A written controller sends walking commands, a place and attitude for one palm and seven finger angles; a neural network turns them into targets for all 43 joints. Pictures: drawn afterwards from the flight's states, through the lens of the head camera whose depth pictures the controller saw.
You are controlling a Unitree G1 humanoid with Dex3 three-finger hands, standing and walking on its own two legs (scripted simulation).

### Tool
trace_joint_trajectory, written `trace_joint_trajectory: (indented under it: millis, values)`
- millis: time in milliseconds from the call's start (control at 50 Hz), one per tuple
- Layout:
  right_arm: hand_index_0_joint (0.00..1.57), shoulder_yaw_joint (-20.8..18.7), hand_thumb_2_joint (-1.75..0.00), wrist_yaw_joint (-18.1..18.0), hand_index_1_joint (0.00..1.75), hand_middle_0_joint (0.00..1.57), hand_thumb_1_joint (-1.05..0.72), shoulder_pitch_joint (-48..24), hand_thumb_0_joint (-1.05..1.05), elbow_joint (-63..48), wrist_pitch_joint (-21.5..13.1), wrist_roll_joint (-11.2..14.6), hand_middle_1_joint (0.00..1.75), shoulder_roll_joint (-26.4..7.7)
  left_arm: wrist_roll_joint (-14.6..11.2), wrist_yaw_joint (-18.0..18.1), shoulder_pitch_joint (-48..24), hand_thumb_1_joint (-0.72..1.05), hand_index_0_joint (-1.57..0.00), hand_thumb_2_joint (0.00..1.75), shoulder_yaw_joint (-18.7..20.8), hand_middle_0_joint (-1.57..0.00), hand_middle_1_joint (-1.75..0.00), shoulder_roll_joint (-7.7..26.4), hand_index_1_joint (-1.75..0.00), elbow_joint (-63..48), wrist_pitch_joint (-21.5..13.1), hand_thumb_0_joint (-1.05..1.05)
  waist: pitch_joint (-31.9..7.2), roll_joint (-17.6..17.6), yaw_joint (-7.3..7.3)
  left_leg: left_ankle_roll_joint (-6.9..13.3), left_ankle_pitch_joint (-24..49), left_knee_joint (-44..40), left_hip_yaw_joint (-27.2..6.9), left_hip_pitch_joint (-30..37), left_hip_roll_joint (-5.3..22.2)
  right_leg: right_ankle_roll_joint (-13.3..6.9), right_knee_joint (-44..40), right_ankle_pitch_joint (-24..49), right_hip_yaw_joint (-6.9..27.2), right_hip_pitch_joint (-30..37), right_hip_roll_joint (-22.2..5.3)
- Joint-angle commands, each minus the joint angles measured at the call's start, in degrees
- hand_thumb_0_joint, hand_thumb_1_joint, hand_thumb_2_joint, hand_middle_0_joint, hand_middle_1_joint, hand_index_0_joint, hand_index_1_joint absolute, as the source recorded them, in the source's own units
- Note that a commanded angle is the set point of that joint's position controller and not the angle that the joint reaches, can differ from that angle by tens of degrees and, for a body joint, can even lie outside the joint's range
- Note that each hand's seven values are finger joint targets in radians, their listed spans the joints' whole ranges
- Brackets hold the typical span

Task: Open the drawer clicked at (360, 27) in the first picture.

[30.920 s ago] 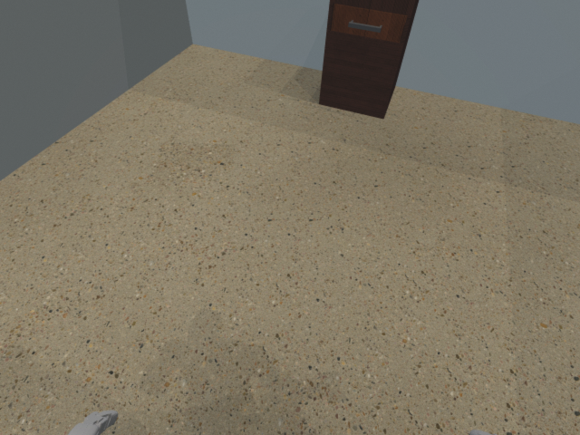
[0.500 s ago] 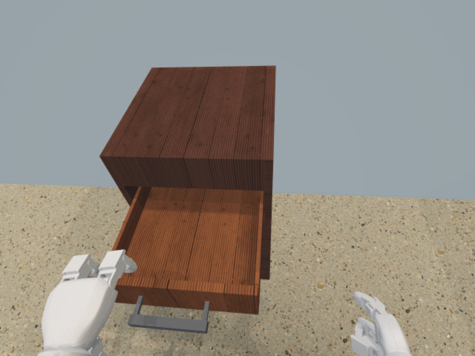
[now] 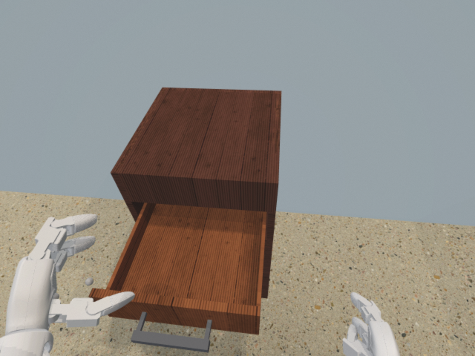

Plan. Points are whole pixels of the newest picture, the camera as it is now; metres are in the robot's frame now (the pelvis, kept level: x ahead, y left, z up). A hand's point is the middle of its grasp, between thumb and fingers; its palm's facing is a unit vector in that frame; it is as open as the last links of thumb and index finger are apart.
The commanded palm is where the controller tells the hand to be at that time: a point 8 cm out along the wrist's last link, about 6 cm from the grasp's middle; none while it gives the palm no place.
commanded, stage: draw the hand back to the body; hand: left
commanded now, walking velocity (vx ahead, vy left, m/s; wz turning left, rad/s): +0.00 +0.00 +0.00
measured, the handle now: (173, 330) +0.22 +0.19 -0.23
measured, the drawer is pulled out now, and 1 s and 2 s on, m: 0.27 0.27 0.27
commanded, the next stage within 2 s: step back with the hand held close in 0.60 s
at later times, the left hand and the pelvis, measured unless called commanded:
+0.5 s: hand (61, 269) +0.18 +0.23 +0.16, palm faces +0.40 -0.82 -0.40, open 7.9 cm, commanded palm +0.12 +0.28 +0.18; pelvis -0.01 +0.00 +0.01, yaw +0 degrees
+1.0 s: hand (69, 280) +0.17 +0.23 +0.14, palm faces +0.27 -0.82 -0.50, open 7.4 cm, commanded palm +0.11 +0.28 +0.18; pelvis -0.03 +0.00 +0.00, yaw +0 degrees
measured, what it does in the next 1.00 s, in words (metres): stands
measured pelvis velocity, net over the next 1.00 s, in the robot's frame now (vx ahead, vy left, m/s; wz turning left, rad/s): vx -0.03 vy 0.00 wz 0.00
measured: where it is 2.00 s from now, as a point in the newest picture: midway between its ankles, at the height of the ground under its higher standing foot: outside the picture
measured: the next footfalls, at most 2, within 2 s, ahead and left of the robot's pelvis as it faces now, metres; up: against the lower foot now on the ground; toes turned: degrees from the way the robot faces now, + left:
right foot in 1.66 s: -0.05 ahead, -0.12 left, +0.00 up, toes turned +1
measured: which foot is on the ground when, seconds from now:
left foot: down 0.00-1.00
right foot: down 0.00-1.00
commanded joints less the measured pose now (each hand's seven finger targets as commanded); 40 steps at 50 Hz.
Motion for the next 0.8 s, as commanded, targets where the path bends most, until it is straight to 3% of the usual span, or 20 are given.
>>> trace_joint_trajectory:
  millis: [0, 80, 140, 160, 240, 300, 340, 360, 440, 560, 680, 700, 720, 740, 780]
  values:
    - [0.20, -2.67, -0.90, 0.56, 0.30, 0.20, -0.90, -7.37, 0.00, -8.74, -3.49, -0.19, 0.30, -5.57, -0.80, 0.11, 0.11, 0.23, -0.25, 0.62, 5.91, -0.25, -0.73, 6.69, -0.73, -14.33, -4.38, 0.00, -5.47, 0.65, 0.37, 0.46, 22.32, -5.19, -0.57, -1.84, 2.41, 0.30, -4.64, 16.77, 1.28, 6.56, -2.13]
    - [0.20, -2.92, -0.90, 0.66, 0.30, 0.20, -0.90, -7.80, 0.00, -8.26, -3.72, -0.30, 0.30, -5.68, -0.67, 0.45, -1.37, 0.37, -0.24, 0.68, 7.67, -0.24, -0.64, 8.03, -0.64, -16.12, -4.65, 0.00, -6.62, -2.80, 0.26, 0.76, 23.59, -5.59, -0.70, -0.28, 2.32, 0.61, -5.34, 18.15, 1.21, 7.36, -1.88]
    - [0.20, -3.02, -0.90, 0.44, 0.30, 0.20, -0.90, -8.17, 0.00, -7.82, -3.31, -0.28, 0.30, -5.63, -0.71, 0.98, -2.29, 0.48, -0.23, 0.72, 10.57, -0.23, -0.57, 10.06, -0.57, -17.01, -4.69, 0.00, -5.81, -1.55, 0.66, 0.59, 23.01, -5.96, -0.67, -0.02, 2.27, 0.47, -5.77, 17.80, 1.42, 7.30, -1.91]
    - [0.20, -2.91, -0.90, 0.50, 0.30, 0.20, -0.90, -8.61, 0.00, -7.78, -3.24, -0.21, 0.30, -5.61, -0.77, 1.05, -3.39, 0.51, -0.23, 0.74, 11.73, -0.23, -0.55, 10.87, -0.55, -17.76, -4.75, 0.00, -5.13, 0.66, 0.77, 0.49, 22.40, -6.21, -0.61, -0.17, 1.93, 0.23, -6.50, 17.47, 1.89, 7.33, -1.82]
    - [0.20, -2.81, -0.90, 0.47, 0.30, 0.20, -0.90, -9.01, 0.00, -7.43, -2.96, -0.07, 0.30, -5.35, -1.23, 1.18, -4.95, 0.65, -0.22, 0.80, 13.10, -0.22, -0.46, 10.82, -0.46, -16.37, -4.96, 0.00, -2.83, -1.16, 0.85, 0.63, 20.13, -6.86, -0.68, -0.11, 2.36, 0.34, -7.26, 15.27, 1.72, 6.31, -1.95]
    - [0.20, -2.74, -0.90, 0.65, 0.30, 0.20, -0.90, -9.37, 0.00, -7.11, -2.85, -0.05, 0.30, -5.44, -1.51, 0.71, -4.68, 0.76, -0.21, 0.84, 12.84, -0.21, -0.39, 9.50, -0.39, -14.24, -5.06, 0.00, -0.82, -0.27, 0.84, 0.56, 18.63, -7.50, -0.73, -0.86, 2.39, 0.28, -7.65, 13.59, 1.87, 5.69, -1.76]
    - [0.20, -2.92, -0.90, 0.88, 0.30, 0.20, -0.90, -9.34, 0.00, -7.22, -2.49, -0.06, 0.30, -5.68, -1.65, 0.35, -3.98, 0.83, -0.21, 0.87, 11.81, -0.21, -0.34, 8.40, -0.34, -12.74, -4.83, 0.00, -0.70, -2.62, 0.81, 0.79, 17.53, -7.80, -0.80, -1.31, 2.45, 0.45, -7.92, 12.57, 1.85, 5.68, -1.73]
    - [0.20, -2.94, -0.90, 1.06, 0.30, 0.20, -0.90, -9.95, 0.00, -7.34, -2.52, 0.02, 0.30, -5.89, -1.52, -0.04, -4.13, 0.87, -0.20, 0.88, 11.07, -0.20, -0.32, 7.67, -0.32, -12.91, -4.89, 0.00, -0.07, -0.57, 0.85, 0.76, 17.30, -7.72, -0.65, -1.46, 2.30, 0.25, -8.53, 12.17, 2.35, 5.27, -1.58]
    - [0.20, -3.08, -0.90, 1.04, 0.30, 0.20, -0.90, -9.43, 0.00, -7.78, -2.41, -0.25, 0.30, -6.03, -1.48, 0.16, -4.46, 0.90, -0.20, 0.90, 12.55, -0.20, -0.30, 9.90, -0.30, -15.05, -5.41, 0.00, -3.32, -1.45, 1.18, 0.97, 16.93, -8.01, -0.82, -1.02, 2.15, 0.39, -7.85, 11.85, 2.34, 7.08, -1.72]
    - [0.20, -2.82, -0.90, 0.85, 0.30, 0.20, -0.90, -9.79, 0.00, -7.70, -3.22, -0.37, 0.30, -5.67, -1.36, 0.56, -5.30, 0.90, -0.20, 0.90, 13.77, -0.20, -0.30, 11.70, -0.30, -18.69, -5.83, 0.00, -4.84, 1.78, 1.21, 0.71, 17.92, -7.60, -0.91, 0.02, 1.77, 0.16, -8.43, 13.12, 2.89, 7.61, -1.65]
    - [0.20, -2.99, -0.90, 0.67, 0.30, 0.20, -0.90, -9.75, 0.00, -7.09, -3.19, -0.08, 0.30, -5.59, -1.43, 0.50, -5.39, 0.90, -0.20, 0.90, 12.14, -0.20, -0.30, 9.53, -0.30, -14.44, -5.55, 0.00, -0.29, -0.18, 0.69, 0.88, 14.99, -8.19, -0.65, -0.93, 1.94, 0.38, -9.64, 9.62, 2.64, 5.22, -1.52]
    - [0.20, -3.28, -0.90, 0.51, 0.30, 0.20, -0.90, -8.08, 0.00, -8.95, -1.59, -0.17, 0.30, -7.17, -1.15, 1.40, -12.56, 0.90, -0.20, 0.90, 20.84, -0.20, -0.30, 17.13, -0.30, -18.79, -8.66, 0.00, 7.73, -3.49, -1.22, 1.39, 9.19, -7.42, -3.55, -6.69, 2.79, 0.44, -13.06, 9.21, 9.54, -1.25, -4.10]
    - [0.20, -3.67, -0.90, 0.78, 0.30, 0.20, -0.90, -8.26, 0.00, -7.05, -0.46, -0.63, 0.30, -6.30, -0.55, 0.88, -6.29, 0.90, -0.20, 0.90, 17.35, -0.20, -0.30, 11.79, -0.30, -11.75, -8.82, 0.00, 6.05, -7.79, -1.66, 1.52, 7.16, -5.84, -3.59, -5.99, 2.53, 0.36, -14.21, 6.00, 9.70, -1.89, -5.29]
    - [0.20, -4.15, -0.90, 1.19, 0.30, 0.20, -0.90, -8.59, 0.00, -7.60, 0.27, -0.32, 0.30, -6.37, -0.29, 0.66, -3.70, 0.90, -0.20, 0.90, 15.50, -0.20, -0.30, 10.15, -0.30, -10.12, -8.41, 0.00, 5.76, -9.52, -1.70, 1.57, 7.17, -4.66, -3.45, -5.26, 2.50, 0.25, -14.96, 4.82, 10.49, -2.90, -6.14]
    - [0.20, -4.23, -0.90, 1.50, 0.30, 0.20, -0.90, -8.85, 0.00, -8.21, 0.79, -0.52, 0.30, -6.72, -0.01, 0.50, -2.25, 0.90, -0.20, 0.90, 15.06, -0.20, -0.30, 9.93, -0.30, -12.78, -9.51, 0.00, 1.73, -5.23, -1.77, 1.59, 8.44, -4.12, -2.69, -5.23, 2.38, -0.01, -13.37, 6.53, 10.03, -1.45, -7.04]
